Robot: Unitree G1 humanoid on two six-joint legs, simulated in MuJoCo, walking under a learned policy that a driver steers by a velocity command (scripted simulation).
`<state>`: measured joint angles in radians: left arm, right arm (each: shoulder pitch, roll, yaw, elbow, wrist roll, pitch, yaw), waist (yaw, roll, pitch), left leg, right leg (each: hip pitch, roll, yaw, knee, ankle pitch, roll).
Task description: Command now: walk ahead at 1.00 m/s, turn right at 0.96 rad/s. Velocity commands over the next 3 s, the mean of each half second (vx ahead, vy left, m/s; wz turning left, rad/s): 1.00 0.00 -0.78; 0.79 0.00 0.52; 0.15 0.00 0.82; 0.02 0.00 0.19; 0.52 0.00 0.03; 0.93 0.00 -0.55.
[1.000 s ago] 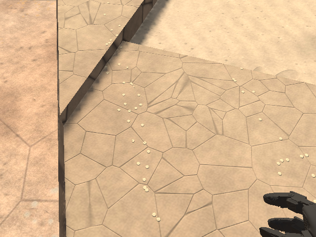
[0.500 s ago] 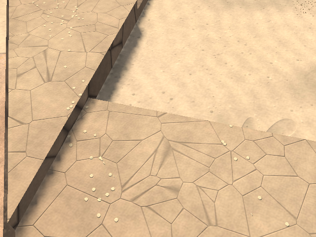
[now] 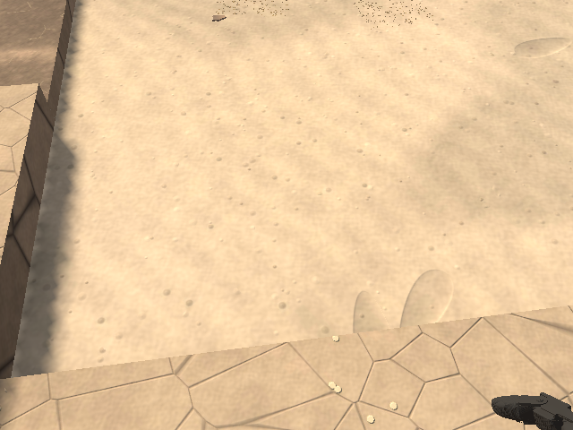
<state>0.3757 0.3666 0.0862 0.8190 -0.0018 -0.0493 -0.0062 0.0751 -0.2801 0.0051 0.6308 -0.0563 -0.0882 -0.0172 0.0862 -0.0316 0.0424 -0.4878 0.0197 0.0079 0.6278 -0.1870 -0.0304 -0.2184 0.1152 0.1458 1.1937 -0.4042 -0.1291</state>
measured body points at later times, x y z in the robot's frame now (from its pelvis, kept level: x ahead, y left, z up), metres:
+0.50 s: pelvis +0.44 -0.07 +0.00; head +0.46 -0.07 +0.45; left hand +0.65 +0.14 -0.12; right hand +0.40 -0.33 -0.12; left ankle +0.36 +0.12 -0.60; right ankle +0.46 -0.10 -0.72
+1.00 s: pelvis +0.89 -0.15 -0.07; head +0.94 -0.18 +0.38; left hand +1.06 +0.09 -0.16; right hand +0.94 -0.43 -0.21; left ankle +0.93 -0.13 -0.80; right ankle +0.80 -0.32 -0.63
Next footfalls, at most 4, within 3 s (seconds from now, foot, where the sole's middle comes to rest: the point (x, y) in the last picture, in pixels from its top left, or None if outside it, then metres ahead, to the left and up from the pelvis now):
0.38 right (371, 410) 0.49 -0.12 -0.75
0.84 left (371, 252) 0.97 -0.13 -0.83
1.18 right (425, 184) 1.24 -0.31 -0.83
1.50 left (350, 212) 1.11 -0.07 -0.83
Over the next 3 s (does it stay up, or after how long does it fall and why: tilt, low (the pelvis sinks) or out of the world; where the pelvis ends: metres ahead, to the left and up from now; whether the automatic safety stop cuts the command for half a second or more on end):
stays up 1.61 0.02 -0.07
